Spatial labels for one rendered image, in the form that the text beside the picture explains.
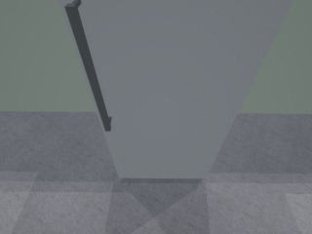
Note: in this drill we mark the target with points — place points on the handle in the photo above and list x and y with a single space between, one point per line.
83 47

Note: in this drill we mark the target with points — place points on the fridge door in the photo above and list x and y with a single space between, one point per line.
173 75

